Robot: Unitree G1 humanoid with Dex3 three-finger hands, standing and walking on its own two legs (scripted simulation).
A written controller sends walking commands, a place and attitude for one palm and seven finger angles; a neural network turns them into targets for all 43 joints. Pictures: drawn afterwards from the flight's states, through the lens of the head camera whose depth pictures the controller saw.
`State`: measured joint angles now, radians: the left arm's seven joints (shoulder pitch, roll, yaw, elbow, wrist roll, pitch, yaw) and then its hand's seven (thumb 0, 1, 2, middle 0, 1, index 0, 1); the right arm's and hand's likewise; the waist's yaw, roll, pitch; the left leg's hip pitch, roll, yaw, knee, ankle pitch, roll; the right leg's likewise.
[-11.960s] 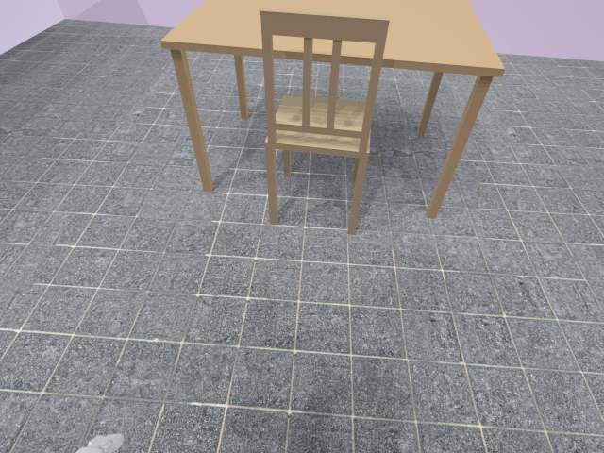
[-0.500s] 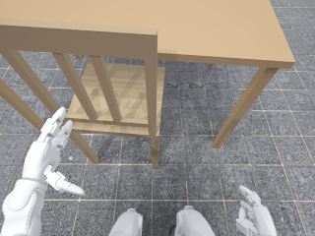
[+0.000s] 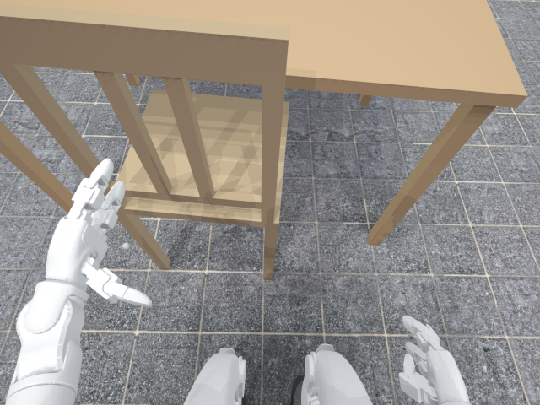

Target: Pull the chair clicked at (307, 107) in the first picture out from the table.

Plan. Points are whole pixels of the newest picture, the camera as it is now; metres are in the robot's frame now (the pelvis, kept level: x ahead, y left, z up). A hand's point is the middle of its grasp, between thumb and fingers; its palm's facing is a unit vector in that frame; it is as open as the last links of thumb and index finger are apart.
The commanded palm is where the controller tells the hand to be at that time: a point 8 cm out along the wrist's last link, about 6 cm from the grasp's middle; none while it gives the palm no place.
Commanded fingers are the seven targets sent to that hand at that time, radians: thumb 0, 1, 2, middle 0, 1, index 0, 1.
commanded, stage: aim the fingers beside a spindle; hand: left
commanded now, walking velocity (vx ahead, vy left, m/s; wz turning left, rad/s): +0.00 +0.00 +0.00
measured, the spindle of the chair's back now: (142, 142) +0.50 +0.24 +0.02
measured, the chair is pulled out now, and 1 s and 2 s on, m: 0.00 0.00 0.00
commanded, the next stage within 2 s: push the fingers through the gap in 1.92 s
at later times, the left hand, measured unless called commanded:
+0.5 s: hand (134, 220) +0.36 +0.22 +0.02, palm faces -0.06 -1.00 -0.05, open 16.9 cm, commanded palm +0.33 +0.27 +0.02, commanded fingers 0.00 -0.50 0.30 -0.06 -0.08 -0.06 -0.08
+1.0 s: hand (134, 234) +0.34 +0.22 +0.01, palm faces -0.08 -1.00 -0.03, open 16.9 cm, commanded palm +0.32 +0.28 +0.02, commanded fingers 0.00 -0.50 0.30 -0.06 -0.08 -0.06 -0.08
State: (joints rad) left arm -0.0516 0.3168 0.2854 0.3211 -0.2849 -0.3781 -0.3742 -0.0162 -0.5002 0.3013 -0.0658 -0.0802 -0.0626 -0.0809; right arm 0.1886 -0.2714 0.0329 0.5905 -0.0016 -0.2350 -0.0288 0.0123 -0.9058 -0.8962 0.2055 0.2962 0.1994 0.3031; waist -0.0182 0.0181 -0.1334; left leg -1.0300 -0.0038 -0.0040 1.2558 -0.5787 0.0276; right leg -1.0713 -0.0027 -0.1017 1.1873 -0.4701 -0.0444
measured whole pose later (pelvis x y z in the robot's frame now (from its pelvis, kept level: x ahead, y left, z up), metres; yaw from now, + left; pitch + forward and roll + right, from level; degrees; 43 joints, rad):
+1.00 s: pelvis -0.01 +0.00 -0.01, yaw +0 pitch +22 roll -2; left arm -0.26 0.36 0.33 0.56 -0.27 -0.41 -0.45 -0.02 -0.50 0.30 -0.06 -0.08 -0.06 -0.08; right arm 0.18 -0.29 0.04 0.61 0.00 -0.20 -0.03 0.01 -0.91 -0.90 0.21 0.30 0.20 0.30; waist -0.04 0.01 -0.14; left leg -1.13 0.00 -0.01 1.32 -0.58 0.02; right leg -1.17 0.00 -0.11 1.24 -0.47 -0.05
